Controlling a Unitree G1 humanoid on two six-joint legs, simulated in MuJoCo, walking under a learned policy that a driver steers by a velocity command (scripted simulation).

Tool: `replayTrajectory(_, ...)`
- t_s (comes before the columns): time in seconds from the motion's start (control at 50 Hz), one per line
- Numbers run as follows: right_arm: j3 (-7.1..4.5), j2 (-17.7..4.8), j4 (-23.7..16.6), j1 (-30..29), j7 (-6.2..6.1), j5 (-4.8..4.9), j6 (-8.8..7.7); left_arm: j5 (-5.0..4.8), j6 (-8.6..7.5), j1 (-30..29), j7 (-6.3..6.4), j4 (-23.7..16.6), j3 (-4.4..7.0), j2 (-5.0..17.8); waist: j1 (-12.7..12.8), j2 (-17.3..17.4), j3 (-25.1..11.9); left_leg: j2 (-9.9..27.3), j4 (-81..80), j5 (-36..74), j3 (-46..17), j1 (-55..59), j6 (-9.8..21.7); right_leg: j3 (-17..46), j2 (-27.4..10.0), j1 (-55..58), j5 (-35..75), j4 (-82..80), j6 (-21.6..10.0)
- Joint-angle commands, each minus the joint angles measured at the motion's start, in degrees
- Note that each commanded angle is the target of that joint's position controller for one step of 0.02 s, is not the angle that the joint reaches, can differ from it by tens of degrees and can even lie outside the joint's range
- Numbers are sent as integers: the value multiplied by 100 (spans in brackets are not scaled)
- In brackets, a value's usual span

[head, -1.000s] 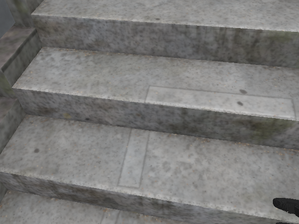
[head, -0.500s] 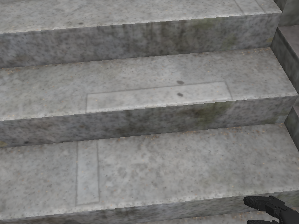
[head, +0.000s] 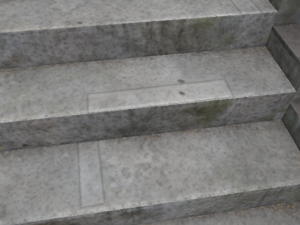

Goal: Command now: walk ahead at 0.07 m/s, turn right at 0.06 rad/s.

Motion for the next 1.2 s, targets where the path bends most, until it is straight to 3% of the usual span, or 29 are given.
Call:
replayTrajectory(0.02,-259,-596,-242,16,-109,56,-115,76,-38,-220,-71,-329,190,713,-178,234,-261,312,-811,805,-357,640,261,311,-323,-283,785,-977,-305)
replayTrajectory(0.04,-381,-845,-163,211,-172,-46,-100,192,14,8,-58,-240,291,907,-207,316,-102,384,-1020,-79,-510,629,507,187,-197,-450,15,-908,-435)
replayTrajectory(0.08,-375,-904,-103,420,-880,-73,-41,207,-49,71,278,-286,147,373,-280,184,-281,627,-1496,1628,-931,981,499,96,-98,21,1314,-749,-236)
replayTrajectory(0.12,-430,-1000,-35,511,-972,-65,11,257,-68,132,313,-279,156,365,-296,406,-257,730,-1615,1521,-1109,1272,641,-80,6,-140,853,-663,-206)
replayTrajectory(0.2,-509,-1094,27,683,-894,-41,71,307,-87,194,217,-332,177,388,-341,563,161,756,-1846,252,-1178,1022,792,-186,65,-174,266,-757,-345)
replayTrajectory(0.34,-373,-860,-87,782,-695,-2,53,259,-89,772,206,-396,332,951,-173,-1010,-9,-6,-111,220,75,-405,485,1147,-814,1728,3117,-1387,-1033)
replayTrajectory(0.36,-431,-944,5,670,-420,-252,-39,418,-20,1248,99,-117,399,1137,269,-327,-28,-169,1074,19,26,-1520,529,2431,-1623,2162,1946,-1927,-2366)
replayTrajectory(0.4,-382,-914,17,423,-286,-285,-104,474,-40,2474,50,374,429,1265,846,-1232,526,-136,5868,-1161,-799,-4196,666,3773,-2769,2724,2078,-2603,-3354)
replayTrajectory(0.48,-115,-294,-898,-727,-295,-282,-99,801,-64,2369,-156,1351,-213,-104,201,-133,89,-255,9724,-1285,-985,-7166,1603,1312,-1910,2925,2495,-1881,-1675)
replayTrajectory(0.56,53,-545,-1624,-905,-382,-92,316,790,-290,14,-79,691,-95,750,-938,0,-335,377,5758,-280,-179,-3573,1309,-32,-786,-1244,1312,-3518,-1147)
replayTrajectory(0.58,152,-646,-1891,-1784,-253,-36,453,522,-371,288,-163,619,111,1416,-866,-307,-467,-89,4512,-1798,274,-1474,663,268,-872,-2728,2448,-4308,-1412)
replayTrajectory(0.6,172,-240,-1565,-572,-702,76,523,-160,-313,979,201,1002,151,1356,-640,-789,750,2,3539,-1387,753,-2093,586,-247,-824,-914,3561,-4110,-1220)
replayTrajectory(0.64,77,-211,-626,1544,-1020,199,436,-251,-254,1736,379,1351,121,1428,-1179,-1475,-429,-605,3441,-440,993,-702,654,-568,-1107,430,9285,-1896,-1030)
replayTrajectory(0.66,-99,-598,-248,2620,-1082,3,335,-303,-317,1534,315,1250,138,1259,-1631,-1408,-1186,-395,2843,43,-1,93,812,-440,-1070,662,9321,-311,-594)
replayTrajectory(0.68,-183,-1421,-148,2477,-577,-107,419,808,-386,531,-584,388,-10,821,-1839,2041,-2924,533,569,1516,-2965,2429,1805,511,-519,-2311,5454,1063,-865)
replayTrajectory(0.7,-433,-2056,12,3355,-384,-557,503,522,-215,847,-751,421,325,1165,-1821,2405,-2698,1599,-1389,656,-5823,1873,2282,1568,762,-2561,1309,3758,-736)
replayTrajectory(0.72,-478,-2066,341,3347,-362,-649,402,225,-163,768,-735,691,453,936,-1715,1391,-1083,1543,-1796,-1967,-5838,470,1691,2402,827,-3458,1877,5726,-896)
replayTrajectory(0.74,-423,-1783,448,2261,-332,-428,261,133,-188,583,-578,623,449,687,-1107,1067,-8,1400,-1896,-2774,-5125,-678,1498,2019,744,-4056,2097,6355,-944)
replayTrajectory(0.78,-79,-552,723,530,-330,-189,-41,371,-62,633,-278,603,253,349,-31,-88,-263,1094,-1400,-2217,-3482,-1997,1362,1504,330,-3675,2354,6718,-1048)
replayTrajectory(0.82,205,259,656,-585,-385,-256,-155,276,124,1056,-238,808,172,215,424,-83,-468,870,-1794,-1370,-2673,-2550,1093,1504,170,-3519,2528,6815,-1013)
replayTrajectory(0.86,125,-80,1025,71,-468,-381,-255,335,143,756,-253,801,111,294,239,-108,-680,731,-1603,-785,-1807,-2114,981,1235,54,-4004,2772,6236,-866)
replayTrajectory(0.88,-79,-221,1979,1647,-670,-14,-285,426,118,571,96,241,-93,-453,345,-82,-49,725,-1130,-725,-1234,-1516,727,594,238,-4048,2439,6752,-581)
replayTrajectory(0.94,-106,-334,2021,2046,-861,22,-321,232,159,189,220,307,-108,-90,-22,-124,66,710,-1671,-927,-1140,-1424,747,-175,34,-4126,2370,6045,-345)
replayTrajectory(1.02,-296,-583,2041,2400,-830,2,-408,316,106,-450,218,-81,-52,19,-241,401,132,1185,-2134,-1432,-2102,-16,1149,-268,-336,-5371,2099,7029,-303)
replayTrajectory(1.04,-29,-350,1959,2593,-506,-797,-341,410,260,-790,-42,113,-129,489,-997,1404,127,1502,-2132,-1169,-2869,856,1732,1075,-102,-6892,2135,7689,-776)
replayTrajectory(1.06,-8,-245,2126,2853,-358,-821,-317,461,220,-820,-66,101,-91,494,-915,1017,421,1785,-2061,-944,-3060,1643,1812,1427,14,-7848,2117,7980,-1057)
replayTrajectory(1.16,111,-46,2388,3191,-335,-722,-208,487,20,-1172,-127,163,-309,-18,-842,278,52,1411,-2242,-71,-1934,1816,1708,452,-444,-8134,2000,8286,-1397)
replayTrajectory(1.18,-131,-428,2270,3048,-679,57,-478,274,65,-1864,83,-663,-322,-557,-543,191,408,1570,-2628,-749,-1965,1143,1394,-293,-384,-7263,752,8759,-621)
replayTrajectory(1.2,-98,-392,2336,3007,-810,83,-581,260,106,-2367,163,-976,-341,-413,-584,-44,758,1480,-2791,-915,-1965,869,1313,-259,-644,-7377,351,8520,-395)
Next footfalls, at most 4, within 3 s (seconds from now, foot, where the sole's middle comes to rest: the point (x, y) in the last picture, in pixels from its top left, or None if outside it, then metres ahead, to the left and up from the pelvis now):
0.66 left None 0.28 0.13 -0.60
1.42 right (212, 163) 0.62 -0.16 -0.44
1.96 left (145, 83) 0.86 0.10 -0.27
2.46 right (174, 1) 1.19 0.01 -0.11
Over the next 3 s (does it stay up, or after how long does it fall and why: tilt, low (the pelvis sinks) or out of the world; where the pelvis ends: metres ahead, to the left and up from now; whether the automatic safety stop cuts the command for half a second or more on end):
stays up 1.20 0.18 0.65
